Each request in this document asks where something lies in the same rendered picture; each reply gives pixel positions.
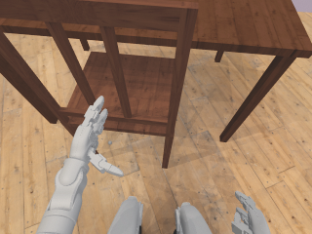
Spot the left robot thigh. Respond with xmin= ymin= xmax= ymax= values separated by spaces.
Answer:
xmin=107 ymin=199 xmax=143 ymax=234

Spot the table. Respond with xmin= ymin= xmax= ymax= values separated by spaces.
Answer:
xmin=0 ymin=0 xmax=312 ymax=142

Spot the robot left hand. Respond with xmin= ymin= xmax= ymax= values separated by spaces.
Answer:
xmin=69 ymin=96 xmax=124 ymax=177

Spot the right robot thigh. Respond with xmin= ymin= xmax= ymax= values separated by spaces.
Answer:
xmin=175 ymin=205 xmax=213 ymax=234

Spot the left robot forearm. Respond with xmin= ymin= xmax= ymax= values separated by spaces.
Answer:
xmin=35 ymin=157 xmax=90 ymax=234

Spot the robot thigh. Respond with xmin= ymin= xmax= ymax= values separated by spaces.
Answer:
xmin=175 ymin=205 xmax=213 ymax=234
xmin=107 ymin=199 xmax=143 ymax=234

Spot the robot right hand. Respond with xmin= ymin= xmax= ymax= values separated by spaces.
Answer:
xmin=231 ymin=190 xmax=271 ymax=234

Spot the chair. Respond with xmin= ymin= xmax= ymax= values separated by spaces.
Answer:
xmin=0 ymin=0 xmax=199 ymax=169

